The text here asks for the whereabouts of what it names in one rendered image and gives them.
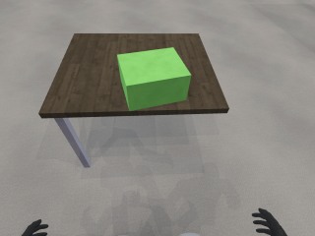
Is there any table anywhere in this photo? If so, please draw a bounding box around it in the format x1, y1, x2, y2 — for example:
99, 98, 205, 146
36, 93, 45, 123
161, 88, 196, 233
38, 33, 229, 168

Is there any left robot hand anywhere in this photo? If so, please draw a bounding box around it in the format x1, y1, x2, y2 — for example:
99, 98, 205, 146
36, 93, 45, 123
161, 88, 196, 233
22, 219, 49, 236

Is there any carton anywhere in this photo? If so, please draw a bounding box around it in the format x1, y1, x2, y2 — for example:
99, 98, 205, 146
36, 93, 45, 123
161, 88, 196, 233
117, 47, 192, 111

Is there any right robot hand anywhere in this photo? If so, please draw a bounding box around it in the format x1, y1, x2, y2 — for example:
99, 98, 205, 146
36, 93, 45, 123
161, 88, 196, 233
251, 208, 287, 236

